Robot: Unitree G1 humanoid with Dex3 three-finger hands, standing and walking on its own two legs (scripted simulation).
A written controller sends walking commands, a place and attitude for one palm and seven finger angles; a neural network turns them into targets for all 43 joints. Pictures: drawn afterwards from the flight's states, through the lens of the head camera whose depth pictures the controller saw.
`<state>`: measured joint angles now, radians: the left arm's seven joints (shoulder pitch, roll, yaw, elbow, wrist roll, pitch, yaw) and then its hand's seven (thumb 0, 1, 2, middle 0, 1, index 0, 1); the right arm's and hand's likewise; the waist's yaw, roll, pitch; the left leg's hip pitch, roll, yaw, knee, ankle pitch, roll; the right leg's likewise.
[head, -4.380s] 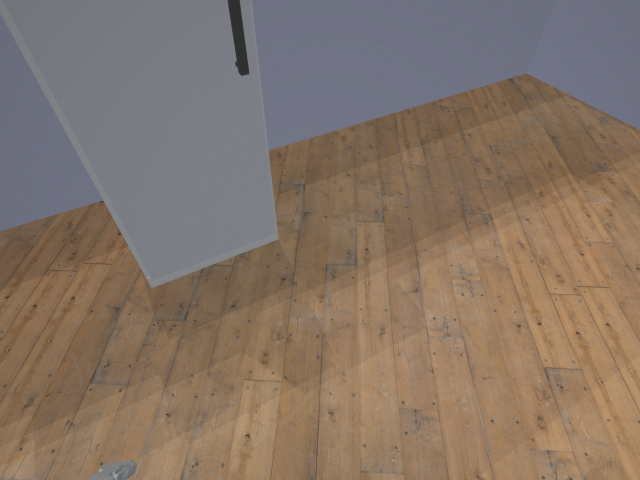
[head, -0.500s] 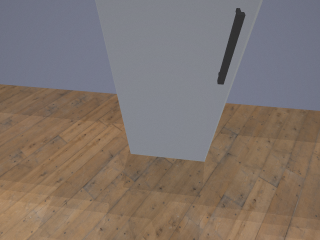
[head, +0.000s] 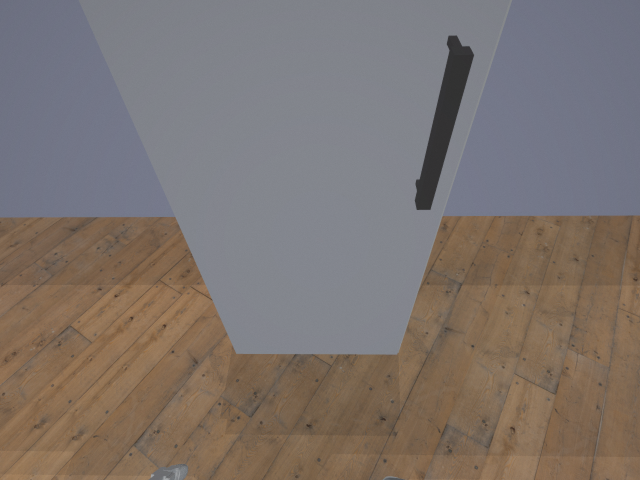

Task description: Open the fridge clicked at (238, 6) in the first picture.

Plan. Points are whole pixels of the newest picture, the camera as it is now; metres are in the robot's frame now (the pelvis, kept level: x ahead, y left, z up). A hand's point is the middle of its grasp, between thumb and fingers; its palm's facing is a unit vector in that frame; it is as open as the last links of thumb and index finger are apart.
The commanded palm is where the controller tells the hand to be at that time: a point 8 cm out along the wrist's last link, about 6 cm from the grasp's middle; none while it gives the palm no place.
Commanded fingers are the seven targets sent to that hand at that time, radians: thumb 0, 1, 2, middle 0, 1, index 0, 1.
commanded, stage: come to a stop and stand still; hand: right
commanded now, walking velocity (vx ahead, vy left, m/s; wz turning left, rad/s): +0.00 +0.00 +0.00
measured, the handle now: (436, 133) +0.53 -0.15 +0.15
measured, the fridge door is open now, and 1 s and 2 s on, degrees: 0 0 0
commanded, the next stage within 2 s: look again from close up in 1.52 s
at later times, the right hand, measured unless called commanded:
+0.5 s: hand out of the picture +0.13 -0.15 -0.15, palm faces +0.00 +0.96 -0.29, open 7.3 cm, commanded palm none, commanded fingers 0.00 -0.90 -0.90 0.20 0.30 0.20 0.30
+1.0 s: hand out of the picture -0.01 -0.20 -0.17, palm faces +0.09 +0.97 -0.21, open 7.3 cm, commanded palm none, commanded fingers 0.00 -0.90 -0.90 0.20 0.30 0.20 0.30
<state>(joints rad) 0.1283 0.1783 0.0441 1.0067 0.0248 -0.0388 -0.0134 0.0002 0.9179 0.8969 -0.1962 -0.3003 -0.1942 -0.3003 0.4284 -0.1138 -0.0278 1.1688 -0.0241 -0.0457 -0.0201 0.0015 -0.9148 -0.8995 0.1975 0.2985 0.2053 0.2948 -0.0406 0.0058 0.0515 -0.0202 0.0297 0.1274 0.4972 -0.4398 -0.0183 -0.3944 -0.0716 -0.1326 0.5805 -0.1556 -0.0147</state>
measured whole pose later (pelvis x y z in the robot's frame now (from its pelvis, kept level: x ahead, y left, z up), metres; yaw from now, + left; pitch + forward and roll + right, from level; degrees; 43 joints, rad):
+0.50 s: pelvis +0.04 +0.04 +0.00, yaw +2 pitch -2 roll -1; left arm 0.19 0.20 0.08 1.02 0.02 0.07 0.02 0.00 0.91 0.90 -0.20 -0.30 -0.20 -0.30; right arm 0.18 -0.17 -0.04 0.97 -0.03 0.01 -0.03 0.00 -0.91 -0.90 0.19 0.30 0.20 0.29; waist 0.01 -0.04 0.06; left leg -0.31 0.04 0.08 0.62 -0.29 0.03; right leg -0.37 -0.05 -0.07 0.77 -0.44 0.02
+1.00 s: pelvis -0.01 -0.01 +0.01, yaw +0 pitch +0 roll +0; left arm 0.26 0.17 0.03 1.04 0.02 0.02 0.02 0.00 0.91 0.90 -0.20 -0.30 -0.20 -0.30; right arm 0.28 -0.21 -0.06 1.09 -0.02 0.06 -0.03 0.00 -0.91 -0.90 0.20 0.30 0.21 0.29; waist -0.03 0.05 0.00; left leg -0.36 0.07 0.06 0.57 -0.29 -0.03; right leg -0.16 -0.02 -0.05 0.47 -0.31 -0.01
